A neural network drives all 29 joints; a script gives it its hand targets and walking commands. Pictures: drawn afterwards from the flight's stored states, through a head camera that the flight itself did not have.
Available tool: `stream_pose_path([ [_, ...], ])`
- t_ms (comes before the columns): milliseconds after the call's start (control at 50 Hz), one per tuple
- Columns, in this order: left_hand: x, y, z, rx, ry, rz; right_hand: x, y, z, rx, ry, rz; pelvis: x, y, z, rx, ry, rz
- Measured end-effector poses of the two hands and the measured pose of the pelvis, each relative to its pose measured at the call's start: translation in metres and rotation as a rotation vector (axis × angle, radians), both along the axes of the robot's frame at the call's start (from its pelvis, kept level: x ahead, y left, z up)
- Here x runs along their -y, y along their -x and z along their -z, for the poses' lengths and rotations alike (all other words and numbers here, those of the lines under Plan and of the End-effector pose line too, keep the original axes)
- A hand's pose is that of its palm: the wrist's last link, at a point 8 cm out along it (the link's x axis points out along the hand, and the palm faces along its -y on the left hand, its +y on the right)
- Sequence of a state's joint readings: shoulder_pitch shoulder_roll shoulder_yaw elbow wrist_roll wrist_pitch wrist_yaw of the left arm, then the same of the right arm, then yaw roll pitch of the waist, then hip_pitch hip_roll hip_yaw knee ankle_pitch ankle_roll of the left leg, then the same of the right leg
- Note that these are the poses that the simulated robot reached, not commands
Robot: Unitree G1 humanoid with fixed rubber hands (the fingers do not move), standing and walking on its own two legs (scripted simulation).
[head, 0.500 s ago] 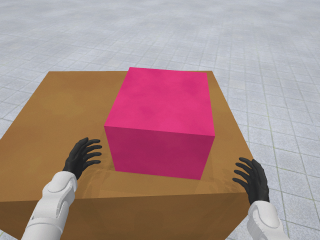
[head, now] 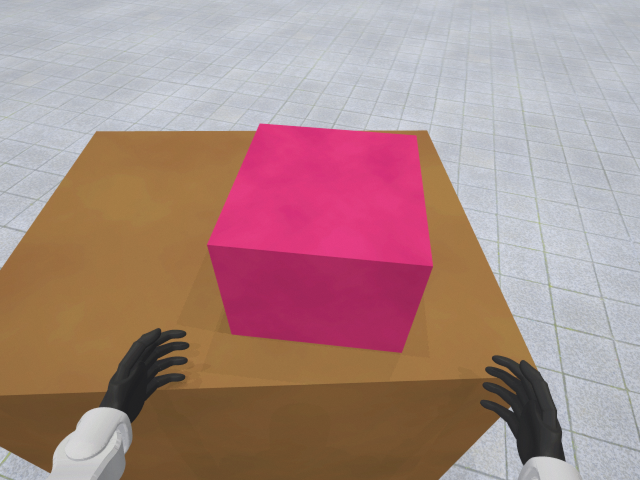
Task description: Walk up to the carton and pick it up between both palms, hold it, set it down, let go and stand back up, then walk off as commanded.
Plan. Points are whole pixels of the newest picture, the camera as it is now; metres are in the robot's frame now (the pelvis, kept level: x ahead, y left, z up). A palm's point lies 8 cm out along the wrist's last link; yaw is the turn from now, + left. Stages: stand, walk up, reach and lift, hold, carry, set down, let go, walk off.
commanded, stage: set down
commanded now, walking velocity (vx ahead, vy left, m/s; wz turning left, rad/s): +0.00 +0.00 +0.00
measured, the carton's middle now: (326, 231) +0.50 +0.00 +0.03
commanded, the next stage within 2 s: let go in 1.60 s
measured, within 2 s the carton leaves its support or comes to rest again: neither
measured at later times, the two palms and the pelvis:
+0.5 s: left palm (126, 405) +0.23 +0.24 +0.01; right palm (528, 438) +0.18 -0.21 +0.03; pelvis +0.01 +0.00 +0.00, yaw +0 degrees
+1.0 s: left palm (132, 412) +0.23 +0.24 +0.00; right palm (526, 449) +0.18 -0.22 +0.00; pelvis +0.01 -0.01 +0.00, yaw +0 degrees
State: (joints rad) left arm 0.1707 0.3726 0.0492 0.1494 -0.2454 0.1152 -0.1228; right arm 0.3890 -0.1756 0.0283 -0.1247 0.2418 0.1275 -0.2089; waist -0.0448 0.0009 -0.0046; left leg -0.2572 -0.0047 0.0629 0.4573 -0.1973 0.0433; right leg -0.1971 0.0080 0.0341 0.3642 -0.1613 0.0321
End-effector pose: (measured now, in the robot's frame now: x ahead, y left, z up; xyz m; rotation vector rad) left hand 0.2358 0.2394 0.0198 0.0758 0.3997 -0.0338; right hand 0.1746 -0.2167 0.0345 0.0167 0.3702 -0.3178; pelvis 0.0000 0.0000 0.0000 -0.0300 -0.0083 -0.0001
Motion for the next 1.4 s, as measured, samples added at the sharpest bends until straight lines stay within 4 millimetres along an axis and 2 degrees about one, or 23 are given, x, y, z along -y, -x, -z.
stream_pose_path([
  [160, -0.005, 0.011, 0.008, -0.026, -0.011, -0.027, -0.001, 0.005, 0.007, -0.039, 0.011, -0.02, 0.0, 0.0, 0.0, 0.0, 0.0, 0.0],
  [440, -0.004, 0.007, 0.01, -0.034, -0.015, -0.032, -0.003, -0.004, 0.007, -0.044, 0.024, -0.061, 0.001, -0.005, 0.0, -0.007, -0.001, 0.0],
  [780, -0.001, 0.007, 0.022, -0.1, -0.023, -0.034, -0.001, -0.012, 0.013, -0.056, 0.029, -0.11, 0.005, -0.012, -0.001, -0.016, -0.006, 0.001],
  [1100, 0.002, 0.009, 0.023, -0.101, -0.036, -0.046, 0.008, 0.003, 0.041, -0.139, 0.052, -0.134, 0.007, -0.012, -0.001, -0.016, -0.007, 0.002],
  [1400, 0.007, 0.009, 0.023, -0.099, -0.085, -0.067, 0.018, 0.001, 0.059, -0.192, 0.068, -0.165, 0.011, -0.015, -0.002, -0.008, -0.01, 0.003],
])
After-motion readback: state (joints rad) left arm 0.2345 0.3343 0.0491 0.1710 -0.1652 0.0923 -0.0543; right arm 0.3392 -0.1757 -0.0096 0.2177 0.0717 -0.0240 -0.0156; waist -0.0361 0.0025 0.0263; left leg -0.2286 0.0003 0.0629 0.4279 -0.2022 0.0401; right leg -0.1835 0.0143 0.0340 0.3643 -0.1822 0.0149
